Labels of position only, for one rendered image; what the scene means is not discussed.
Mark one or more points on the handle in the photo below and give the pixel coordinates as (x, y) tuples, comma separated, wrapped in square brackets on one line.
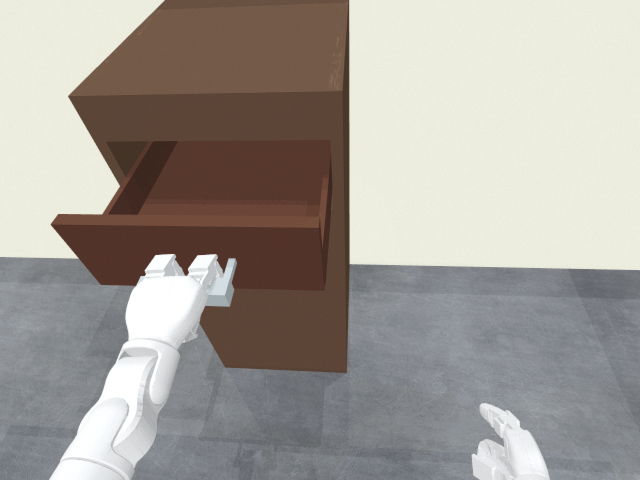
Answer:
[(220, 292)]

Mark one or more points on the cabinet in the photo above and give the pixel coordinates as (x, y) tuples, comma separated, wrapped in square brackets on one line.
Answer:
[(241, 70)]

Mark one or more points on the drawer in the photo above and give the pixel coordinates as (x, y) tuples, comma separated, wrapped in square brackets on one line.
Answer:
[(266, 203)]

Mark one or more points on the right robot hand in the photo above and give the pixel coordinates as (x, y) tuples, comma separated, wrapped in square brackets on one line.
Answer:
[(520, 454)]

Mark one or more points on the left robot hand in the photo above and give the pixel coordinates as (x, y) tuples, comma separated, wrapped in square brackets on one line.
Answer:
[(167, 305)]

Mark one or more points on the robot left forearm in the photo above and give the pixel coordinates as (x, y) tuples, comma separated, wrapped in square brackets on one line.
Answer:
[(121, 427)]

